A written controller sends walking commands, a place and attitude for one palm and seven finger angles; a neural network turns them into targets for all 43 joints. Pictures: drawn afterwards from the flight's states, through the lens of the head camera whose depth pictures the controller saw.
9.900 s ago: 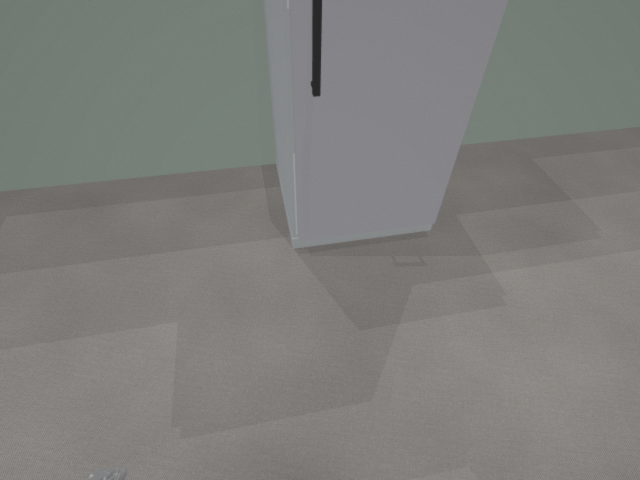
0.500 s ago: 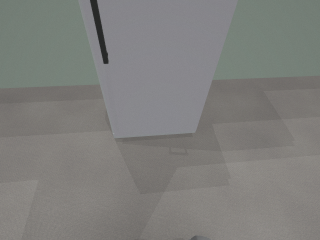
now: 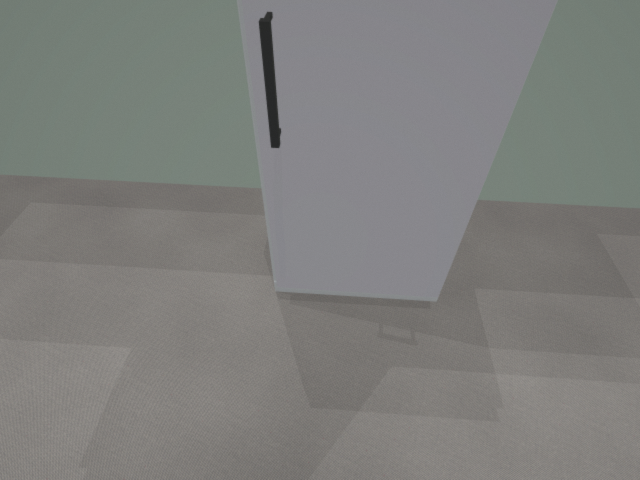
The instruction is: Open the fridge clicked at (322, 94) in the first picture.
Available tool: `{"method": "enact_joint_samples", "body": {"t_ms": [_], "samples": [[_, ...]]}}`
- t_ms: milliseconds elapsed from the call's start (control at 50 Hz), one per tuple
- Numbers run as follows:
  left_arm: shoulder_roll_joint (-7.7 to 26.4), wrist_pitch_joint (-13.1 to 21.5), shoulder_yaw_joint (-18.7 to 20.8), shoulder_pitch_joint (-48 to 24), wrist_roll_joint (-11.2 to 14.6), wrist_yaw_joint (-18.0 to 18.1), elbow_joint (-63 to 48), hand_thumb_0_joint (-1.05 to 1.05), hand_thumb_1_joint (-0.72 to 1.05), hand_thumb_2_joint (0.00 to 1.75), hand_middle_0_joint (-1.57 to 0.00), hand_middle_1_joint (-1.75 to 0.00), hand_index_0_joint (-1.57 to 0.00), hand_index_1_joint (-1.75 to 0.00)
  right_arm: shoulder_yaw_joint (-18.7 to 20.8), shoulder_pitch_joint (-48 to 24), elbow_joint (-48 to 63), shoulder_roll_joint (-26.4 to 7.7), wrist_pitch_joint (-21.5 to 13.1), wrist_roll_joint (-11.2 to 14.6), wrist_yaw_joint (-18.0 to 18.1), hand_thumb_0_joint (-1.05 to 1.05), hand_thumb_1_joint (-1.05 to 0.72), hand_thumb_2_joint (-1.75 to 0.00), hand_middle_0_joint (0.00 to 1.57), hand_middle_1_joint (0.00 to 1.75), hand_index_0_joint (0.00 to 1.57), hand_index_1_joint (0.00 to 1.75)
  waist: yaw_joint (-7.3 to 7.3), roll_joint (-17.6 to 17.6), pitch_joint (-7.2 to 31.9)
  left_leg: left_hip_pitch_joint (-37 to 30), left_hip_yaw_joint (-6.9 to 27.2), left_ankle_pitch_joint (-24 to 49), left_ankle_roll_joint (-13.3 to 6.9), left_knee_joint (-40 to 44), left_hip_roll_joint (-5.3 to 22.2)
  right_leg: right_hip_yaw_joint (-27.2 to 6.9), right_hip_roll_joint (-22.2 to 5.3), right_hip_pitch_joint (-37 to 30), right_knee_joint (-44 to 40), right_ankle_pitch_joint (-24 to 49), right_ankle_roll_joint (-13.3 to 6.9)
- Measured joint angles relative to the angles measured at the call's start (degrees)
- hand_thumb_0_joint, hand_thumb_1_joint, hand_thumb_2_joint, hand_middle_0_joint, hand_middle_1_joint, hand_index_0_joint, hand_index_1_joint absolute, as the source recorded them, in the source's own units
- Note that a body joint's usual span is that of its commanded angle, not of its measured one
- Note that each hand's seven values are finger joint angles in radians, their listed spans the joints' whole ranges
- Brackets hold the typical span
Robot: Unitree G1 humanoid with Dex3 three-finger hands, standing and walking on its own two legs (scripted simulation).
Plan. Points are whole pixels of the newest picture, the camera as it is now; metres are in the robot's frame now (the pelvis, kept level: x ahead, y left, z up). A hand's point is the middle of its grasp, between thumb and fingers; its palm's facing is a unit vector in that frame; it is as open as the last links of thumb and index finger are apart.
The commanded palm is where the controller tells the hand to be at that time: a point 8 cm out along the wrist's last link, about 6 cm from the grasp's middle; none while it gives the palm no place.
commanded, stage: take the last steps up to it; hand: left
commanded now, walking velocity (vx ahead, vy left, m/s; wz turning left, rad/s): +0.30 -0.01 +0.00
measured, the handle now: (272, 85) +0.84 +0.19 +0.10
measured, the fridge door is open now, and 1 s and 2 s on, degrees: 0 0 0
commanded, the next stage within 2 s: come to a stop and stand still in 1.00 s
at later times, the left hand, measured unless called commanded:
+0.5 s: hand (227, 432) +0.23 +0.17 -0.18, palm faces +0.00 -0.98 -0.21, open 7.4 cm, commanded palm none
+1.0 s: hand (226, 408) +0.26 +0.19 -0.19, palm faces +0.07 -0.99 -0.14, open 7.4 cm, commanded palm none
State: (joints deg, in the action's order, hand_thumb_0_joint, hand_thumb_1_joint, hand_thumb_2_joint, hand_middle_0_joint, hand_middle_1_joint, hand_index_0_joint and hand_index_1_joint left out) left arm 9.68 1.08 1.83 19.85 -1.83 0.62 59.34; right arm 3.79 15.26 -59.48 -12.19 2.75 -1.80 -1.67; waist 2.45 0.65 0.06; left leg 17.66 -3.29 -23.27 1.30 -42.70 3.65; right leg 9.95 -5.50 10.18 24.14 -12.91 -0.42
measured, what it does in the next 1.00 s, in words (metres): walks ahead: left foot, then right foot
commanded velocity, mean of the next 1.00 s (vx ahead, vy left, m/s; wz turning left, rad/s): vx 0.26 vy -0.02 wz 0.00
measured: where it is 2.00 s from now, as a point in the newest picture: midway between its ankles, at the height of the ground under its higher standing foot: (322, 470)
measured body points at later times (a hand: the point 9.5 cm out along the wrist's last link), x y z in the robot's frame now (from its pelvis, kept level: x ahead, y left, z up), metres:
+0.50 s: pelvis +0.13 -0.01 -0.03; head +0.14 -0.03 +0.42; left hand +0.22 +0.23 -0.16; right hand +0.03 -0.21 -0.19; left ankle +0.00 +0.14 -0.73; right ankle +0.22 -0.12 -0.75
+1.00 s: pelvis +0.29 +0.02 -0.01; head +0.29 +0.04 +0.44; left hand +0.26 +0.24 -0.18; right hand +0.36 -0.22 -0.14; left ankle +0.32 +0.11 -0.75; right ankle +0.25 -0.11 -0.68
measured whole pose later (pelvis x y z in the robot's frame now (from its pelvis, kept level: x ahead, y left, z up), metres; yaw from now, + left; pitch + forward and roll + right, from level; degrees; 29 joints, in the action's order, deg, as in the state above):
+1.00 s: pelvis +0.29 +0.02 -0.01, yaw +0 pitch -2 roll -1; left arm 9.6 -0.2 2.7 18.9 -1.5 -0.5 64.1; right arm 2.9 12.6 -57.4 -8.4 -3.7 -1.4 0.9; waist 1.0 1.9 -1.3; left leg 14.9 -9.2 -13.3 -2.4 -29.6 2.9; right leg 4.9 -3.9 22.0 59.1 -24.0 -0.6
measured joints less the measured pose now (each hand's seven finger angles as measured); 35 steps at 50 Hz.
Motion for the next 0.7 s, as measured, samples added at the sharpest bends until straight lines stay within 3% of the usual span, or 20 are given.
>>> {"method": "enact_joint_samples", "body": {"t_ms": [80, 140, 180, 240, 340, 440, 480, 520, 580, 620, 700], "samples": [[0.5, -1.0, 0.4, 3.0, 0.6, -0.3, 3.0, 0.01, 0.91, 0.9, -0.2, -0.3, -0.2, -0.3, -0.8, 0.6, 0.3, 0.7, -2.6, 0.2, 0.6, 0.0, -0.91, -0.9, 0.19, 0.3, 0.2, 0.3, 0.2, -0.4, 0.9, -6.7, -1.4, 3.8, -1.2, 15.0, 0.2, 0.5, 0.1, 1.6, 4.9, -3.8, 1.5], [1.3, -2.9, 0.7, 3.9, 0.6, -0.6, 5.2, 0.01, 0.91, 0.9, -0.2, -0.3, -0.2, -0.3, -1.4, 0.9, -0.1, 2.9, -4.0, -0.1, 1.4, 0.0, -0.91, -0.9, 0.19, 0.3, 0.2, 0.3, -0.61, 1.3, 0.5, -7.7, -2.5, 5.5, -1.5, 13.5, -0.5, -2.6, 0.1, 6.7, 18.4, -12.1, 1.2], [1.4, -3.5, 0.8, 3.2, 0.4, -1.1, 5.9, 0.01, 0.91, 0.9, -0.19, -0.3, -0.2, -0.3, -1.7, 2.5, -0.5, 4.0, -4.7, -0.1, 1.9, 0.0, -0.91, -0.9, 0.2, 0.3, 0.2, 0.3, -1.62, 1.2, 0.6, -9.8, -2.6, 5.5, -1.6, 15.7, -0.7, -3.5, 0.5, 10.9, 27.3, -11.3, 1.1], [1.5, -2.8, 1.0, 0.8, 0.4, -1.8, 5.0, 0.01, 0.91, 0.9, -0.19, -0.3, -0.2, -0.3, -2.3, 5.0, -2.1, 5.0, -5.3, 0.1, 2.3, 0.0, -0.91, -0.9, 0.2, 0.3, 0.2, 0.3, -2.29, 0.6, -0.1, -13.3, -2.2, 7.0, -1.4, 20.4, -1.0, -4.0, 0.0, 15.7, 32.1, -7.1, 1.6], [0.8, -2.0, 1.2, -4.5, 0.7, -2.0, 1.9, 0.01, 0.91, 0.9, -0.19, -0.3, -0.19, -0.3, -2.2, 8.2, -5.2, 6.0, -5.2, 0.1, 2.4, 0.0, -0.91, -0.9, 0.2, 0.3, 0.2, 0.3, -2.72, -0.1, -1.2, -17.4, -2.5, 6.7, -0.8, 24.2, -1.3, -4.2, -1.3, 18.9, 25.6, -2.6, 2.4], [0.4, -0.9, 1.5, -9.0, 0.8, -2.2, -0.2, 0.01, 0.91, 0.9, -0.19, -0.3, -0.19, -0.3, -1.5, 9.8, -6.8, 5.7, -4.9, -0.2, 2.3, 0.0, -0.9, -0.9, 0.2, 0.3, 0.2, 0.3, -4.35, -1.0, -2.4, -19.4, -3.2, 1.6, 1.1, 20.7, -0.1, -2.7, -0.1, 15.2, 13.6, -0.7, 1.5], [0.7, 0.8, 1.5, -10.2, 0.5, -2.2, -1.2, 0.01, 0.91, 0.9, -0.19, -0.3, -0.2, -0.3, -1.4, 10.7, -7.2, 5.7, -4.9, 0.1, 2.2, 0.0, -0.9, -0.9, 0.2, 0.3, 0.2, 0.3, -4.36, -0.9, -2.6, -16.9, -3.0, -3.0, 1.1, 12.3, 0.8, -2.2, 0.6, 12.2, 9.3, 2.7, 0.0], [0.0, 2.4, 1.4, -11.2, 0.7, -1.7, -1.4, 0.01, 0.91, 0.9, -0.19, -0.3, -0.2, -0.3, -1.3, 9.4, -7.4, 4.8, -3.9, 0.7, 1.9, 0.0, -0.9, -0.9, 0.2, 0.3, 0.2, 0.3, -3.98, -2.1, -3.7, -9.9, -0.1, -6.4, -1.0, -5.6, 1.3, -1.1, 1.4, 12.5, 13.2, 1.7, -1.7], [-1.1, 2.4, 0.9, -10.3, 0.9, -0.9, -1.2, 0.0, 0.91, 0.9, -0.19, -0.3, -0.2, -0.3, -0.7, 6.4, -6.4, 3.3, -3.0, 0.5, 1.6, 0.01, -0.91, -0.9, 0.2, 0.3, 0.2, 0.3, -3.36, -2.6, -3.4, 0.7, 1.0, -2.2, -2.4, -23.4, 1.1, -0.2, 2.3, 9.3, 11.4, -1.0, -2.4], [-1.2, 2.3, 1.5, -8.9, 1.0, 0.3, -0.6, -0.01, 0.94, 0.9, -0.2, -0.3, -0.2, -0.3, -0.3, 4.1, -4.8, 2.4, -3.0, 0.2, 1.5, 0.01, -0.91, -0.9, 0.2, 0.3, 0.2, 0.3, -3.16, -2.6, -2.6, 5.6, 0.3, 1.1, -2.1, -24.5, 1.8, 0.2, 2.9, 6.6, 7.7, -0.1, -2.1], [-0.2, 1.8, 1.2, -5.8, 0.5, 0.4, 1.2, -0.01, 0.95, 0.9, -0.2, -0.3, -0.2, -0.3, 0.0, 0.0, -1.1, 1.8, -3.3, 0.0, 1.1, 0.0, -0.91, -0.9, 0.19, 0.3, 0.2, 0.3, -2.95, -1.8, -0.8, 9.5, -1.6, 4.9, -0.9, -13.5, 3.0, 0.5, 3.5, 2.2, 1.9, 0.7, -1.9]]}}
